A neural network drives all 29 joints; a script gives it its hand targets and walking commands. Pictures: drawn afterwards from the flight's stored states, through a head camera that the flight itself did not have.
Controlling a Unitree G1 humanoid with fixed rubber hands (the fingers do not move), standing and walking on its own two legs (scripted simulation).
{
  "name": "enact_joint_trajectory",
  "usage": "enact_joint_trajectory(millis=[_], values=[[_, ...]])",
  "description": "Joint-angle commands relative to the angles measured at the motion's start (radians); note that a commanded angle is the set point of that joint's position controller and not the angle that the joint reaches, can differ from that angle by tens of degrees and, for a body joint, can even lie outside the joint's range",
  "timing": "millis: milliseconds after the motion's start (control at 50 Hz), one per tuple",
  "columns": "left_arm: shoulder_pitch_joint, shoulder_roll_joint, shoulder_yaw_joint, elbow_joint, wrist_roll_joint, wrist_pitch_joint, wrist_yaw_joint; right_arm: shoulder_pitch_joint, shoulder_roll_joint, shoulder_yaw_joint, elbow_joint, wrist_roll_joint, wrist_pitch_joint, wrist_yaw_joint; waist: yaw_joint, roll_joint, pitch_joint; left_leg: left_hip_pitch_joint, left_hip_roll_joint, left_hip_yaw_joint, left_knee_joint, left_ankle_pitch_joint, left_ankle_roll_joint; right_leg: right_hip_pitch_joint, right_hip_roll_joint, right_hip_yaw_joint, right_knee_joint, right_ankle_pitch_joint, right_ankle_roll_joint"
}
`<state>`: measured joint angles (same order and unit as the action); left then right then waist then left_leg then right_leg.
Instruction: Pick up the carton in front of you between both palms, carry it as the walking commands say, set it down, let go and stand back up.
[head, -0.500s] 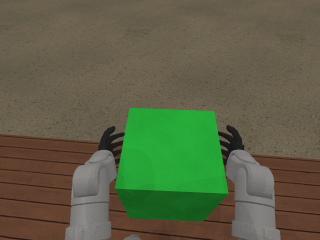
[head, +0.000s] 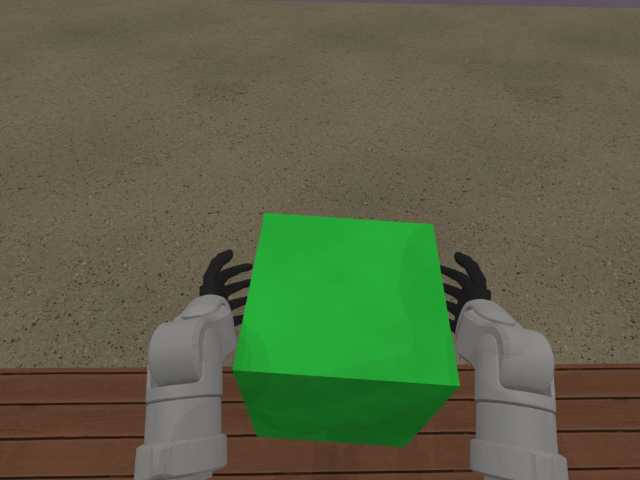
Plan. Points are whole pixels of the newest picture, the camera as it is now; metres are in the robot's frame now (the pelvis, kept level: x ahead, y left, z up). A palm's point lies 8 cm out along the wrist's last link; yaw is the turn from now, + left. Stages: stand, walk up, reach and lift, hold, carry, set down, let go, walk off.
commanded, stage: carry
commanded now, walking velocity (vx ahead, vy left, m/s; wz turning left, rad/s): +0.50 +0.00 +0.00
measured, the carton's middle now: (339, 337) +0.33 -0.01 +0.01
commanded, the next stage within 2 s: none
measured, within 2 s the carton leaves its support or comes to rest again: neither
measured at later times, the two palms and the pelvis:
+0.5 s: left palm (248, 194) +0.61 +0.14 +0.02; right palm (410, 184) +0.64 -0.16 +0.02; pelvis +0.31 -0.03 -0.06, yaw +2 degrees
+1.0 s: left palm (250, 118) +0.94 +0.17 -0.01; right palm (374, 118) +0.94 -0.13 -0.01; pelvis +0.61 +0.02 -0.11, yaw +1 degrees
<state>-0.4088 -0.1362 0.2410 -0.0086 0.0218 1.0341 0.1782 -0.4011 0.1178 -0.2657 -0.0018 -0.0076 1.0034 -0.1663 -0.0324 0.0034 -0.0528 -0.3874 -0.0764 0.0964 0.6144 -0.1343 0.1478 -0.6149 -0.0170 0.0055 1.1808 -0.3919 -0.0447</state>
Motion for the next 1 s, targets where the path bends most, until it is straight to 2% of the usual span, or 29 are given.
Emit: enact_joint_trajectory(millis=[0, 40, 80, 200, 240, 260, 280, 300, 320, 340, 360, 380, 400, 440, 480, 520, 580, 620, 700, 780, 820, 840, 860, 880, 900, 920, 940, 960, 980], values=[[-0.594, -0.762, -0.596, -0.096, -0.126, -0.067, -0.015, -0.641, 0.804, 0.668, -0.101, 0.225, -0.036, 0.058, 0.003, 0.087, -0.355, 0.355, 0.287, -0.348, -0.198, 0.472, 0.050, -0.120, -0.035, -0.008, -0.099, 0.133, 0.008], [-0.563, -0.758, -0.608, -0.103, -0.120, -0.078, -0.016, -0.601, 0.798, 0.670, -0.095, 0.221, -0.046, 0.062, -0.013, 0.089, -0.377, 0.446, 0.267, -0.296, -0.162, 0.649, 0.026, -0.167, -0.029, -0.022, -0.170, 0.222, 0.005], [-0.549, -0.748, -0.617, -0.120, -0.120, -0.085, -0.017, -0.575, 0.787, 0.669, -0.101, 0.214, -0.051, 0.063, -0.027, 0.090, -0.372, 0.492, 0.230, -0.254, -0.144, 0.715, 0.007, -0.179, -0.012, -0.042, -0.269, 0.311, -0.001], [-0.515, -0.667, -0.605, -0.159, -0.109, -0.067, -0.007, -0.507, 0.716, 0.658, -0.105, 0.199, -0.038, 0.048, -0.085, 0.080, -0.310, 0.547, 0.149, -0.192, -0.061, 0.651, -0.012, -0.071, 0.066, -0.120, -0.652, 0.580, -0.028], [-0.489, -0.625, -0.578, -0.147, -0.088, -0.050, -0.003, -0.497, 0.696, 0.654, -0.087, 0.196, -0.027, 0.042, -0.074, 0.085, -0.287, 0.493, 0.152, -0.178, 0.005, 0.590, -0.024, 0.049, 0.073, -0.119, -0.756, 0.668, -0.051], [-0.472, -0.601, -0.560, -0.134, -0.078, -0.042, 0.000, -0.500, 0.690, 0.652, -0.079, 0.196, -0.019, 0.039, -0.051, 0.090, -0.289, 0.453, 0.157, -0.169, 0.069, 0.610, -0.035, 0.143, 0.077, -0.126, -0.777, 0.675, -0.062], [-0.451, -0.579, -0.542, -0.119, -0.069, -0.034, 0.002, -0.507, 0.682, 0.648, -0.071, 0.194, -0.012, 0.036, -0.009, 0.093, -0.307, 0.405, 0.159, -0.149, 0.167, 0.631, -0.054, 0.262, 0.071, -0.129, -0.805, 0.667, -0.070], [-0.440, -0.565, -0.525, -0.110, -0.060, -0.027, 0.004, -0.514, 0.678, 0.644, -0.062, 0.192, -0.004, 0.032, 0.046, 0.073, -0.334, 0.307, 0.145, -0.109, 0.323, 0.539, -0.078, 0.434, 0.029, -0.109, -0.846, 0.711, -0.072], [-0.429, -0.544, -0.505, -0.102, -0.051, -0.020, 0.004, -0.535, 0.670, 0.636, -0.059, 0.189, 0.003, 0.026, 0.068, -0.035, -0.390, 0.083, 0.100, -0.086, 0.548, 0.118, -0.095, 0.674, -0.108, 0.023, -0.715, 0.948, -0.074], [-0.430, -0.517, -0.478, -0.066, -0.051, -0.012, 0.010, -0.542, 0.671, 0.629, -0.038, 0.189, 0.018, 0.021, 0.070, -0.229, -0.451, -0.175, -0.001, -0.067, 0.731, -0.506, -0.128, 0.908, -0.325, 0.316, -0.544, 1.322, -0.159], [-0.435, -0.513, -0.486, -0.064, -0.071, -0.009, 0.014, -0.539, 0.662, 0.617, -0.035, 0.188, 0.023, 0.013, 0.103, -0.278, -0.506, -0.345, -0.013, -0.128, 0.894, -0.537, -0.135, 1.018, -0.395, 0.499, -0.578, 1.112, -0.275], [-0.472, -0.560, -0.509, -0.074, -0.102, -0.014, 0.012, -0.551, 0.670, 0.600, -0.053, 0.175, 0.021, 0.004, 0.119, -0.229, -0.546, -0.442, 0.027, -0.157, 0.969, -0.498, -0.116, 0.992, -0.408, 0.615, -0.674, 0.550, -0.352], [-0.524, -0.642, -0.551, -0.097, -0.140, -0.021, -0.002, -0.580, 0.697, 0.588, -0.075, 0.162, 0.017, 0.001, 0.101, -0.098, -0.460, -0.430, 0.069, -0.153, 0.882, -0.420, -0.095, 0.809, -0.322, 0.587, -0.747, 0.295, -0.296], [-0.683, -0.758, -0.642, -0.167, -0.212, -0.037, -0.034, -0.598, 0.758, 0.562, -0.070, 0.126, 0.001, 0.006, 0.052, 0.038, -0.345, -0.317, 0.102, -0.148, 0.700, -0.318, -0.093, 0.541, -0.268, 0.462, -0.810, 0.282, -0.222], [-0.729, -0.802, -0.678, -0.183, -0.250, -0.062, -0.058, -0.577, 0.793, 0.571, -0.055, 0.105, -0.019, 0.016, 0.047, -0.005, -0.330, -0.254, 0.118, -0.133, 0.594, -0.267, -0.105, 0.449, -0.232, 0.373, -0.834, 0.331, -0.192], [-0.700, -0.810, -0.689, -0.172, -0.261, -0.083, -0.070, -0.547, 0.804, 0.597, -0.055, 0.100, -0.039, 0.021, 0.058, -0.070, -0.351, -0.299, 0.134, -0.120, 0.505, -0.186, -0.116, 0.525, -0.208, 0.292, -0.801, 0.554, -0.181], [-0.606, -0.794, -0.687, -0.147, -0.246, -0.101, -0.074, -0.502, 0.794, 0.626, -0.073, 0.095, -0.064, 0.020, 0.087, -0.095, -0.384, -0.381, 0.131, -0.090, 0.383, -0.045, -0.121, 0.678, -0.183, 0.207, -0.741, 0.887, -0.146], [-0.565, -0.778, -0.685, -0.143, -0.234, -0.107, -0.074, -0.491, 0.786, 0.642, -0.092, 0.098, -0.073, 0.020, 0.103, -0.102, -0.380, -0.400, 0.119, -0.073, 0.287, 0.050, -0.118, 0.733, -0.148, 0.165, -0.722, 0.939, -0.124], [-0.538, -0.732, -0.682, -0.166, -0.229, -0.107, -0.064, -0.503, 0.739, 0.655, -0.142, 0.116, -0.070, 0.018, 0.141, -0.094, -0.332, -0.370, 0.067, -0.015, 0.043, 0.209, -0.112, 0.796, -0.086, 0.107, -0.691, 0.927, -0.107], [-0.504, -0.666, -0.664, -0.158, -0.218, -0.080, -0.040, -0.450, 0.643, 0.614, -0.137, 0.097, -0.034, 0.006, 0.156, -0.107, -0.278, -0.239, 0.035, -0.005, -0.159, 0.363, -0.067, 0.767, -0.081, 0.086, -0.585, 0.802, -0.110], [-0.502, -0.642, -0.656, -0.142, -0.215, -0.059, -0.032, -0.422, 0.594, 0.572, -0.113, 0.077, -0.013, -0.003, 0.108, -0.098, -0.295, -0.015, 0.026, 0.010, -0.239, 0.380, -0.041, 0.672, -0.071, 0.053, -0.448, 0.825, -0.081], [-0.517, -0.631, -0.653, -0.136, -0.217, -0.049, -0.028, -0.411, 0.573, 0.549, -0.101, 0.067, -0.004, -0.007, 0.058, -0.067, -0.322, 0.151, 0.039, 0.026, -0.274, 0.414, -0.039, 0.590, -0.053, 0.012, -0.309, 0.773, -0.054], [-0.541, -0.615, -0.644, -0.129, -0.217, -0.039, -0.024, -0.400, 0.546, 0.524, -0.090, 0.057, 0.007, -0.011, 0.022, -0.012, -0.366, 0.378, 0.128, -0.050, -0.194, 0.518, -0.047, 0.399, -0.019, -0.012, -0.125, 0.532, -0.032], [-0.560, -0.619, -0.638, -0.122, -0.217, -0.024, -0.019, -0.413, 0.522, 0.505, -0.075, 0.054, 0.016, -0.017, 0.024, 0.162, -0.444, 0.651, 0.374, -0.317, 0.032, 0.930, 0.038, 0.107, 0.052, -0.018, 0.103, -0.090, 0.004], [-0.557, -0.612, -0.631, -0.126, -0.227, -0.008, -0.015, -0.435, 0.498, 0.500, -0.053, 0.066, 0.024, -0.029, -0.051, 0.296, -0.575, 0.858, 0.550, -0.678, -0.015, 0.635, 0.262, -0.165, 0.112, 0.011, 0.383, -0.277, 0.060], [-0.584, -0.606, -0.618, -0.151, -0.228, -0.004, -0.006, -0.428, 0.546, 0.515, -0.054, 0.098, 0.027, -0.027, -0.043, 0.186, -0.545, 0.733, 0.478, -0.754, -0.129, 0.165, 0.253, -0.229, 0.071, 0.043, 0.374, -0.187, 0.008], [-0.630, -0.644, -0.600, -0.156, -0.216, -0.006, 0.000, -0.495, 0.611, 0.543, -0.092, 0.128, 0.024, -0.019, -0.034, 0.084, -0.453, 0.589, 0.410, -0.681, -0.187, 0.010, 0.193, -0.218, 0.037, 0.033, 0.319, -0.124, -0.004], [-0.631, -0.674, -0.574, -0.144, -0.192, -0.011, 0.003, -0.559, 0.660, 0.577, -0.122, 0.152, 0.022, -0.005, -0.011, -0.012, -0.386, 0.462, 0.386, -0.612, -0.227, 0.003, 0.143, -0.180, 0.009, 0.027, 0.242, -0.060, -0.004], [-0.621, -0.691, -0.557, -0.134, -0.172, -0.016, 0.001, -0.618, 0.703, 0.606, -0.144, 0.175, 0.014, 0.009, 0.002, -0.001, -0.362, 0.361, 0.369, -0.560, -0.247, 0.011, 0.127, -0.129, -0.014, 0.031, 0.164, -0.028, -0.001]])
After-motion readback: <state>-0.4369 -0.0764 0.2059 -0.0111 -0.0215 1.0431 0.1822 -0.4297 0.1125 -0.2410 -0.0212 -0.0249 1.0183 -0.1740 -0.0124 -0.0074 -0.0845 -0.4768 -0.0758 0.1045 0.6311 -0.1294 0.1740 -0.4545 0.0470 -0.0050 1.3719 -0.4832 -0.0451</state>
